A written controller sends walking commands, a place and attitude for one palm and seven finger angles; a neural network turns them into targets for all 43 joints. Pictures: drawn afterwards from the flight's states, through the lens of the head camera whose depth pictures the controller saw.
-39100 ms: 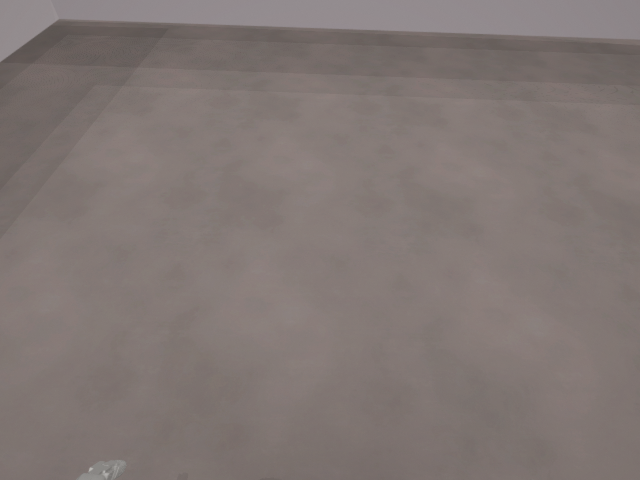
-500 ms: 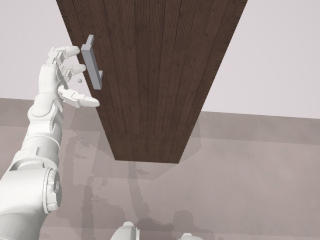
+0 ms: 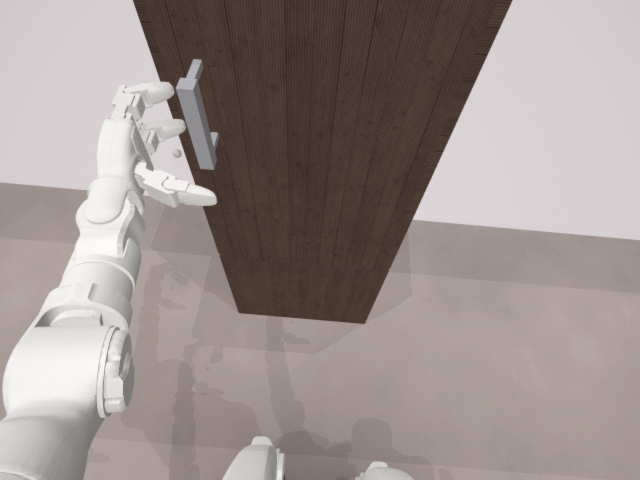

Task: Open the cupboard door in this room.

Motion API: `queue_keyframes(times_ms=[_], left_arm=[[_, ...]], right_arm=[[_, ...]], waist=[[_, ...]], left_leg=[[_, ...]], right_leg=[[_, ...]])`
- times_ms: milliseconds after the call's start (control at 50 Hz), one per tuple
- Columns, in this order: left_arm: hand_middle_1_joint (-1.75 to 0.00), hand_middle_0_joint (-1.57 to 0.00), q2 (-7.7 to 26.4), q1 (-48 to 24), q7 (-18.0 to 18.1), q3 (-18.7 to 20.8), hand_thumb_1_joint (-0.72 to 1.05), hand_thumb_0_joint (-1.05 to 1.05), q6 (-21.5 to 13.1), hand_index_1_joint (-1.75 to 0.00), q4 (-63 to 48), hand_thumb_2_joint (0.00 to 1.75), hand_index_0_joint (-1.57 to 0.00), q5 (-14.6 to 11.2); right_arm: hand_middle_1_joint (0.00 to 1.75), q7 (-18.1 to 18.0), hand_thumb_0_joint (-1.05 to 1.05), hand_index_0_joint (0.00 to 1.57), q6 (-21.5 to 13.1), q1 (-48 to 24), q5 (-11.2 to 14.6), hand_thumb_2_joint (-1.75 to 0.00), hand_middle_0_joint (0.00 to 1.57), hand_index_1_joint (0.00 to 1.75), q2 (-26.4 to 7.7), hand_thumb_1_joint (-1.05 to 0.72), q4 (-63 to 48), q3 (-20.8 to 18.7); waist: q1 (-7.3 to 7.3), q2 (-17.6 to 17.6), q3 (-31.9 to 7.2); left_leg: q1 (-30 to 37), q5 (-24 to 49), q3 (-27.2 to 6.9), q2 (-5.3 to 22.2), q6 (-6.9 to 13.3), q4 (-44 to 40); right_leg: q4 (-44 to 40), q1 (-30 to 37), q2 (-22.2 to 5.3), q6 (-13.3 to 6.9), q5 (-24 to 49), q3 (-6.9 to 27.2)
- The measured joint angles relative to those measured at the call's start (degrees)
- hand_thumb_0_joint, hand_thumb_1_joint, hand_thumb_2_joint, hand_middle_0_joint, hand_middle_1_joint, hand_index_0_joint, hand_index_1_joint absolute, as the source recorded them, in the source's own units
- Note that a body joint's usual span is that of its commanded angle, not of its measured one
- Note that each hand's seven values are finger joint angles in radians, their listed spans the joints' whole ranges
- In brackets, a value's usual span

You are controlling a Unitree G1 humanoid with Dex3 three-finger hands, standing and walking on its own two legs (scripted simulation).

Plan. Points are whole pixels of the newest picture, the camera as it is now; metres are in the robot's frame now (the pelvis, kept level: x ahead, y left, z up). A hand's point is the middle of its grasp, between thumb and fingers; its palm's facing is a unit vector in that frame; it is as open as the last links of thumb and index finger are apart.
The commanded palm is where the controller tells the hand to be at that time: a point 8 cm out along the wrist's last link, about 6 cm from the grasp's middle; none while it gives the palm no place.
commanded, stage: move the hooked fingers beside the handle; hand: left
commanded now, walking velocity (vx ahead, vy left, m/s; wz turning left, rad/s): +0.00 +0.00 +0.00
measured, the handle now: (202, 117) +0.53 +0.16 +0.11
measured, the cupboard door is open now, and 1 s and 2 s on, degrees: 0 0 0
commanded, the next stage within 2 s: none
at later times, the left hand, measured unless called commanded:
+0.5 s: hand (171, 151) +0.48 +0.20 +0.10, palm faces +0.02 -1.00 +0.00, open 14.9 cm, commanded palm +0.46 +0.21 +0.11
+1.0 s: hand (173, 151) +0.48 +0.19 +0.11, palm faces -0.04 -1.00 -0.01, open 14.0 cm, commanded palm +0.46 +0.24 +0.11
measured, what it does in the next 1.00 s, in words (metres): stands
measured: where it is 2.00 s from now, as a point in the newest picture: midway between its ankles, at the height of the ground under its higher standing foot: outside the picture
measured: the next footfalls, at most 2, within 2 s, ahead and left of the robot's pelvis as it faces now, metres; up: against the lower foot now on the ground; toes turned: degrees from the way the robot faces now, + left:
none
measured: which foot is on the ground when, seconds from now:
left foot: down 0.00-1.00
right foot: down 0.00-1.00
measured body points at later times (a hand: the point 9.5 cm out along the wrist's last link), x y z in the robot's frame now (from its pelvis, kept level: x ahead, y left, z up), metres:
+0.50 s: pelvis +0.00 +0.00 +0.00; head +0.10 +0.01 +0.44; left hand +0.48 +0.25 +0.10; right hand +0.03 -0.27 -0.11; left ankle +0.03 +0.09 -0.69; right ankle -0.03 -0.12 -0.69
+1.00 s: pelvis +0.00 +0.00 +0.00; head +0.08 +0.01 +0.45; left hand +0.47 +0.24 +0.11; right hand +0.02 -0.27 -0.11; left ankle +0.03 +0.09 -0.69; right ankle -0.03 -0.12 -0.69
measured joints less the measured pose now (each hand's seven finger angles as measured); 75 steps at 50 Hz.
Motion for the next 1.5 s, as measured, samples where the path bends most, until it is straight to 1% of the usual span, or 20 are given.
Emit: queue_keyframes(times_ms=[120,260,480,600,700,800,920,1000,1140,1280,1360,1500], left_arm=[[-1.12,-0.09,0.19,0.05,-0.33,0.44,-0.50,-0.02,-0.23,-1.11,0.22,0.30,-0.05,0.10],[-1.14,-0.12,1.94,-0.46,-2.65,2.26,-0.50,-0.02,-0.26,-1.13,1.42,0.30,-0.09,0.55],[-1.15,-0.15,3.50,2.20,-6.09,5.85,-0.50,-0.02,0.11,-1.13,0.08,0.30,-0.13,0.46],[-1.16,-0.19,3.50,4.44,-8.27,7.78,-0.50,-0.02,0.12,-1.14,-1.18,0.30,-0.15,0.44],[-1.18,-0.25,3.07,6.09,-10.31,8.30,-0.50,-0.02,-0.02,-1.16,-2.53,0.30,-0.20,1.33],[-1.19,-0.28,3.02,6.18,-10.43,10.36,-0.50,-0.02,0.41,-1.18,-1.78,0.30,-0.25,2.00],[-1.20,-0.30,4.52,5.75,-10.17,11.67,-0.50,-0.02,0.14,-1.19,-0.53,0.30,-0.29,2.65],[-1.20,-0.30,5.75,5.59,-11.03,12.03,-0.50,-0.02,0.00,-1.19,0.05,0.30,-0.30,2.47],[-1.20,-0.30,6.95,5.83,-12.66,12.74,-0.50,-0.02,-0.03,-1.20,0.44,0.30,-0.30,1.73],[-1.20,-0.30,9.50,4.30,-13.80,13.51,-0.50,-0.02,0.26,-1.20,2.95,0.30,-0.30,2.24],[-1.20,-0.30,10.10,4.21,-14.61,14.03,-0.50,-0.02,-0.49,-1.20,2.25,0.30,-0.30,1.82],[-1.20,-0.30,11.32,4.08,-15.88,14.71,-0.50,-0.02,0.78,-1.20,2.97,0.30,-0.30,1.95]], right_arm=[[0.30,-0.08,0.00,0.20,0.08,0.12,0.04,-0.89,0.20,0.30,-0.10,-0.90,0.27,0.10],[0.30,-0.51,0.00,0.20,0.35,0.11,0.17,-0.89,0.20,0.30,-0.08,-0.90,-0.02,0.42],[0.30,-0.80,0.00,0.20,1.87,0.54,0.54,-0.89,0.20,0.30,-0.30,-0.90,-1.11,0.50],[0.30,-1.10,0.00,0.20,2.88,0.57,0.79,-0.89,0.20,0.30,-0.24,-0.90,-1.95,0.66],[0.30,-1.45,0.00,0.20,3.64,0.25,0.97,-0.89,0.20,0.30,-0.20,-0.90,-3.04,0.84],[0.30,-1.85,0.00,0.20,4.21,-0.36,1.09,-0.89,0.20,0.30,-0.07,-0.90,-4.36,1.36],[0.30,-2.11,0.00,0.20,4.59,-0.12,1.11,-0.89,0.20,0.30,-0.05,-0.90,-5.42,1.74],[0.30,-2.37,0.00,0.20,5.00,0.43,1.25,-0.89,0.20,0.30,-0.18,-0.90,-5.28,1.80],[0.30,-2.83,0.00,0.20,5.39,1.28,1.47,-0.89,0.20,0.30,-0.73,-0.90,-4.56,1.59],[0.30,-3.54,0.00,0.20,5.01,1.10,1.66,-0.89,0.20,0.30,-1.32,-0.90,-4.45,1.72],[0.30,-3.62,0.00,0.20,4.77,1.24,1.55,-0.89,0.20,0.30,-1.48,-0.90,-4.40,1.48],[0.30,-3.67,0.00,0.20,4.98,1.36,1.56,-0.89,0.20,0.30,-1.48,-0.90,-4.86,1.69]], waist=[[-0.10,-0.01,-0.02],[-0.70,-0.24,-0.14],[-1.35,-0.23,-0.55],[-1.61,-0.37,-0.82],[-1.97,-0.33,-0.92],[-2.69,-0.41,-0.92],[-3.14,-0.27,-0.64],[-3.13,-0.29,-0.58],[-3.12,-0.42,-0.47],[-3.91,-0.68,-0.12],[-3.87,-0.76,-0.21],[-3.90,-0.66,-0.42]], left_leg=[[-0.03,-0.03,0.01,0.03,-0.03,0.00],[-0.39,-0.01,0.20,0.33,-0.15,-0.07],[0.35,-0.37,1.14,1.02,-0.13,-0.52],[1.36,-0.58,1.76,1.37,-0.06,-0.98],[2.23,-0.67,2.23,1.61,-0.02,-1.23],[2.88,-0.52,2.93,1.85,0.01,-1.60],[2.97,-0.17,3.30,2.05,-0.06,-1.82],[2.79,0.10,3.28,2.16,-0.18,-1.92],[2.64,0.47,3.07,2.32,-0.32,-2.02],[1.55,0.72,2.57,2.47,-0.43,-1.51],[1.04,0.71,2.63,2.57,-0.43,-1.32],[0.68,0.54,2.82,2.58,-0.22,-1.16]], right_leg=[[0.08,-0.09,0.04,-0.06,-0.06,0.04],[0.08,-0.63,0.31,-0.19,0.04,0.30],[-0.49,-0.33,0.89,-0.16,0.23,1.36],[-0.99,0.41,1.17,-0.07,0.36,2.04],[-1.26,1.07,1.35,0.00,0.49,2.56],[-1.24,1.25,1.50,0.04,0.72,3.27],[-1.04,0.99,1.64,-0.02,1.01,3.66],[-1.02,0.73,1.76,-0.13,1.22,3.65],[-1.10,0.60,1.94,-0.31,1.55,3.48],[-0.87,-0.24,2.14,-0.43,1.81,3.01],[-0.77,-0.76,2.23,-0.43,1.90,3.09],[-0.79,-1.10,2.23,-0.22,1.89,3.30]])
